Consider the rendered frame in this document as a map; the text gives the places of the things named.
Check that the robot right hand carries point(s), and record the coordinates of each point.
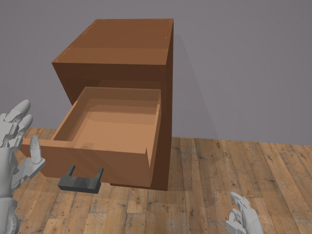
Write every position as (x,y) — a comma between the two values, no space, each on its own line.
(249,222)

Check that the drawer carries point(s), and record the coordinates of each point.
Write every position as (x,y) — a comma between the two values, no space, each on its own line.
(113,128)

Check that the robot left forearm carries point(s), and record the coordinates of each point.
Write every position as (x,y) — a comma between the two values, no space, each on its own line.
(9,222)

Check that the cabinet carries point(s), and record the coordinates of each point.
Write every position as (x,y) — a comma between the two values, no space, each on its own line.
(125,53)

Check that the handle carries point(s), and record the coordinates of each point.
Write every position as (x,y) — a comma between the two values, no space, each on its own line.
(80,184)

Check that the robot left hand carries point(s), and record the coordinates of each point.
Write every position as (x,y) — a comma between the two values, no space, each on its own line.
(12,127)

